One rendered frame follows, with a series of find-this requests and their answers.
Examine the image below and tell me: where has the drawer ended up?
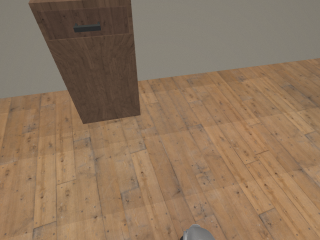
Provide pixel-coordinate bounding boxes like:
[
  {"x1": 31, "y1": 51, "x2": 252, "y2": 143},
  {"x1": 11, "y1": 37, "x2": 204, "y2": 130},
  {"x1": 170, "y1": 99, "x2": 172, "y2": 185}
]
[{"x1": 38, "y1": 5, "x2": 129, "y2": 40}]

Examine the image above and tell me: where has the handle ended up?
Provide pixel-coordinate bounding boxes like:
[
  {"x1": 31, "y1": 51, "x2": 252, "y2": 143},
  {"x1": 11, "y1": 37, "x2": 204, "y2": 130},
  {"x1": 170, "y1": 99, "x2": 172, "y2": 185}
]
[{"x1": 73, "y1": 22, "x2": 101, "y2": 33}]

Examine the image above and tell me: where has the robot right thigh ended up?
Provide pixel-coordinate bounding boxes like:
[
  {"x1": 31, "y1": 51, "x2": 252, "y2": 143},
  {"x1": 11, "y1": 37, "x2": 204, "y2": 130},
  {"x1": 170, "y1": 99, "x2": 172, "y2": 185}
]
[{"x1": 183, "y1": 226, "x2": 215, "y2": 240}]

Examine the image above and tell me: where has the right robot shin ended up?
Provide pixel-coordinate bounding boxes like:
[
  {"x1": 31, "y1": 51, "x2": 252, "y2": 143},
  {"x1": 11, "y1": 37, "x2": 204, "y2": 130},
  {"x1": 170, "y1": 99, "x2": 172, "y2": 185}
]
[{"x1": 190, "y1": 224, "x2": 201, "y2": 228}]

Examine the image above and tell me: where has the cabinet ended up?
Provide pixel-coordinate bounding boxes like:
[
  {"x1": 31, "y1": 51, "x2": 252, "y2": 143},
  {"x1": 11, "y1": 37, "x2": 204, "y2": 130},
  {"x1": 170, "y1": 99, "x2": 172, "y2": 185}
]
[{"x1": 28, "y1": 0, "x2": 141, "y2": 124}]

